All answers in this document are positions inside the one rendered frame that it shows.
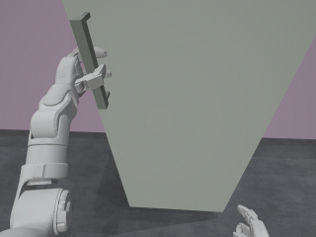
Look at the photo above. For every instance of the fridge door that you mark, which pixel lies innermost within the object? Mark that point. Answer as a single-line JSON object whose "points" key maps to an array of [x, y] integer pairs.
{"points": [[194, 86]]}

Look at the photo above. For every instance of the robot left hand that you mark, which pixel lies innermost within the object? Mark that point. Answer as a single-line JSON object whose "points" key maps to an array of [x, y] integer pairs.
{"points": [[69, 72]]}

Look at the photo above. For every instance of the left robot upper arm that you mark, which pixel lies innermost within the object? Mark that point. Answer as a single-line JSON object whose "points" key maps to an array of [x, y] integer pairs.
{"points": [[41, 213]]}

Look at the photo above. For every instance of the robot right hand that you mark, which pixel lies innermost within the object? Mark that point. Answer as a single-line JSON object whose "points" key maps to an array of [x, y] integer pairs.
{"points": [[256, 227]]}

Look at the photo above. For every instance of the left robot forearm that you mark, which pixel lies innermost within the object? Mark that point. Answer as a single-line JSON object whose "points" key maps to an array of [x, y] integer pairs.
{"points": [[48, 141]]}

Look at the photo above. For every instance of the handle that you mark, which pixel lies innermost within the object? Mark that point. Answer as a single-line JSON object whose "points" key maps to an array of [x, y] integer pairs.
{"points": [[84, 42]]}

